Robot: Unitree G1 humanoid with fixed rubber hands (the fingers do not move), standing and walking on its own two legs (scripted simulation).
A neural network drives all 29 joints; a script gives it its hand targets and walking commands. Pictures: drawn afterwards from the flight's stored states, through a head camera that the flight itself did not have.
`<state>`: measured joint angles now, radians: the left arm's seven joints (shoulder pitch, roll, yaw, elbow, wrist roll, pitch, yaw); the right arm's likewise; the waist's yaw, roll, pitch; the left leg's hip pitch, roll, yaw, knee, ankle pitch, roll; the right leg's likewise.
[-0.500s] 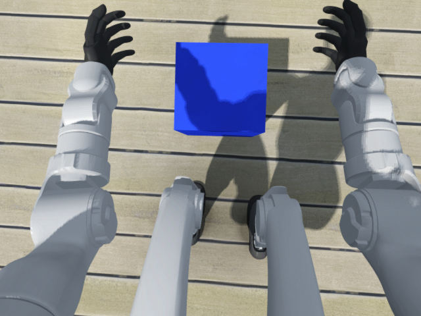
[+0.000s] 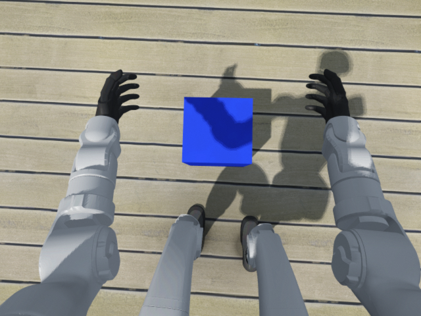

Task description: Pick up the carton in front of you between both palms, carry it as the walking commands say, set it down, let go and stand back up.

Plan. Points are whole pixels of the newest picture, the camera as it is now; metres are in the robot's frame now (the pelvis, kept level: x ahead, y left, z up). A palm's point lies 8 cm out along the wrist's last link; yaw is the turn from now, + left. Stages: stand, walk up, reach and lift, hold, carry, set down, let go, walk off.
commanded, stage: let go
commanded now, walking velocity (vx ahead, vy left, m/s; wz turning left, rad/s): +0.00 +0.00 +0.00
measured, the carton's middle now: (217, 136) +0.47 +0.04 -0.54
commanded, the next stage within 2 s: stand in 1.10 s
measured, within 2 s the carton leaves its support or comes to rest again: neither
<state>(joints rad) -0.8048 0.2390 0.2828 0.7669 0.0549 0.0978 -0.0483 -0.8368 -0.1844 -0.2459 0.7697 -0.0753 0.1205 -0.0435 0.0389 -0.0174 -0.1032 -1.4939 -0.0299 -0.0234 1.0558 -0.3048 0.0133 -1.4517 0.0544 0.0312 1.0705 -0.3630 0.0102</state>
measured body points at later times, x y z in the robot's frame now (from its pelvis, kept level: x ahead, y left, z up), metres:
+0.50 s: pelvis +0.07 +0.00 +0.10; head +0.19 +0.00 +0.53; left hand +0.29 +0.24 +0.01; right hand +0.31 -0.22 +0.00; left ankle +0.07 +0.11 -0.63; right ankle +0.04 -0.12 -0.63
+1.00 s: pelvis +0.07 -0.01 +0.11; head +0.08 -0.01 +0.56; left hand +0.24 +0.22 +0.04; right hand +0.25 -0.24 +0.04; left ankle +0.07 +0.11 -0.63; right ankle +0.04 -0.12 -0.63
